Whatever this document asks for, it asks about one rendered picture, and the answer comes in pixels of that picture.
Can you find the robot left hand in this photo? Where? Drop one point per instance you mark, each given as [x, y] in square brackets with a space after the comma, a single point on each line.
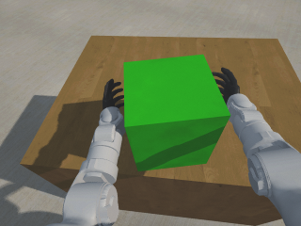
[108, 94]

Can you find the pedestal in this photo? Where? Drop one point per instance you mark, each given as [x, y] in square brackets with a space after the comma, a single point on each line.
[218, 190]

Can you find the robot right upper arm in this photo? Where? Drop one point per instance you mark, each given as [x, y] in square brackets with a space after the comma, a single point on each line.
[276, 174]

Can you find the robot right hand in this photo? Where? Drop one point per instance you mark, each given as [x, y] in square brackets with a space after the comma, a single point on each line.
[230, 85]

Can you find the carton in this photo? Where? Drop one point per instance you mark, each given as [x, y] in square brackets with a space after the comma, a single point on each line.
[174, 112]

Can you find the robot right forearm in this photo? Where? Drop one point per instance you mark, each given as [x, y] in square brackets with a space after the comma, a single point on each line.
[251, 128]

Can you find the robot left forearm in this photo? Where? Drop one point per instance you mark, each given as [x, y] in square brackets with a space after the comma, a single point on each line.
[103, 153]

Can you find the robot left upper arm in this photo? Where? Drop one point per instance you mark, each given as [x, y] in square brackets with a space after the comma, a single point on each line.
[90, 204]

